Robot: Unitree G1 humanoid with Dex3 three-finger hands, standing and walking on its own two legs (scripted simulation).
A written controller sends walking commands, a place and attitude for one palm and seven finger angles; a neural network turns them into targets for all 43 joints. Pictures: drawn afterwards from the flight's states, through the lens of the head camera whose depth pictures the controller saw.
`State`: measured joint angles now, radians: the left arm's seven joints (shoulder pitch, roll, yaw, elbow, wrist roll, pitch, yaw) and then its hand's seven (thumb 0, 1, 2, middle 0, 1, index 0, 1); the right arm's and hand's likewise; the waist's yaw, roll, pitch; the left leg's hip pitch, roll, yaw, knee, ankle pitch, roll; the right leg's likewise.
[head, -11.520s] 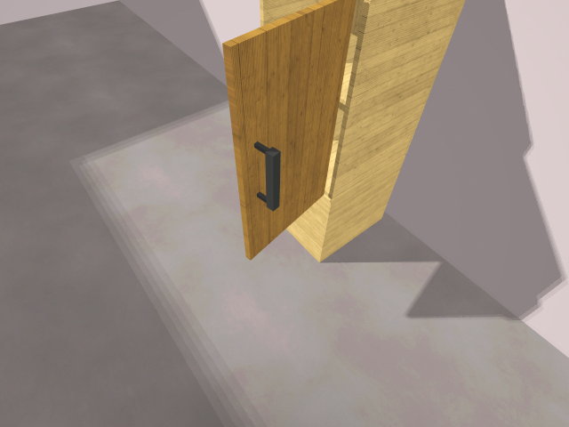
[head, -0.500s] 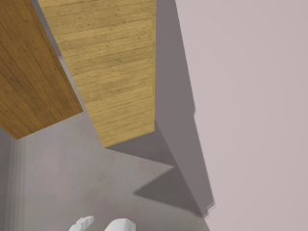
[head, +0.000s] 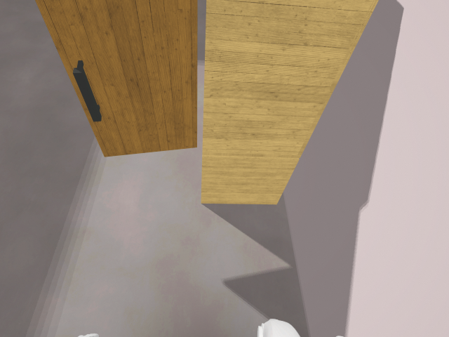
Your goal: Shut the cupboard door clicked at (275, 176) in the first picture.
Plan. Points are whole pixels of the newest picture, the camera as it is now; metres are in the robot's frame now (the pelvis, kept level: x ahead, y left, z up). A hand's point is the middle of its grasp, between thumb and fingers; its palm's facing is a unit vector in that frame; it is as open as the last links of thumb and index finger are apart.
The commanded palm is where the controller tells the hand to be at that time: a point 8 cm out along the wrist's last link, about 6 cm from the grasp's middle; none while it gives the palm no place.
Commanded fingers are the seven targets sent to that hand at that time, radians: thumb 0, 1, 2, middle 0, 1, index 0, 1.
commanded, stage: turn to face it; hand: left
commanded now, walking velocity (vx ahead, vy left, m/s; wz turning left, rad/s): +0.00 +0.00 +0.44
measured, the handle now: (89, 92) +0.68 +0.42 -0.04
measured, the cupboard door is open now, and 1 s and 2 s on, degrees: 100 100 100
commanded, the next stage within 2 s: take the last steps up to it in 0.38 s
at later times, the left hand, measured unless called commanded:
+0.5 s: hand out of the picture +0.03 +0.12 -0.15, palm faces +0.22 -0.94 -0.26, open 7.3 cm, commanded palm none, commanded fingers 0.00 0.90 0.90 -0.20 -0.30 -0.20 -0.30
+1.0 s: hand out of the picture -0.03 +0.17 -0.18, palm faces +0.34 -0.92 -0.18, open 7.4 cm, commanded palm none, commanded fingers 0.00 0.90 0.90 -0.20 -0.30 -0.20 -0.30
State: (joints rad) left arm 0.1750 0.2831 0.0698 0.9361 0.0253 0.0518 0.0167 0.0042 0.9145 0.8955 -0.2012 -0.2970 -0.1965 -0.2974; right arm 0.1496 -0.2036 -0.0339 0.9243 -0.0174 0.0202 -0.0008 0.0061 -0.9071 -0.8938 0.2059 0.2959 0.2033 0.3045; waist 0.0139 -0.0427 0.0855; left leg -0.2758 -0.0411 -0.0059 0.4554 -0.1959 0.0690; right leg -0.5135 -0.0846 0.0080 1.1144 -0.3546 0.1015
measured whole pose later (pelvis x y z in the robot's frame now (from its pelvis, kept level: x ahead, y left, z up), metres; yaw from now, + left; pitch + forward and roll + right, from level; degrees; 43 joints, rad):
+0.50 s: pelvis -0.01 -0.08 +0.00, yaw +13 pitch -1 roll +3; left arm 0.21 0.16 0.02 0.93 0.02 0.00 0.03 0.00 0.93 0.89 -0.21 -0.30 -0.20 -0.30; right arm 0.19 -0.25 -0.09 1.01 -0.02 0.08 0.01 0.01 -0.91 -0.89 0.20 0.30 0.20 0.30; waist -0.03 0.01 0.08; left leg -0.46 0.00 -0.03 1.10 -0.38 -0.06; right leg -0.20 -0.05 -0.11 0.46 -0.25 -0.05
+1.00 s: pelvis +0.03 -0.01 +0.00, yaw +17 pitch -1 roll +1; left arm 0.29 0.21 0.05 1.08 0.03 0.00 -0.02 0.01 0.91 0.90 -0.20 -0.30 -0.20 -0.30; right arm 0.31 -0.16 -0.02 1.06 -0.02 -0.05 -0.02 0.00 -0.94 -0.89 0.21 0.30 0.20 0.30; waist 0.03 -0.05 0.04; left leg -0.01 -0.03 0.08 0.31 -0.28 0.04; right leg -0.52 -0.09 -0.05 1.04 -0.28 0.00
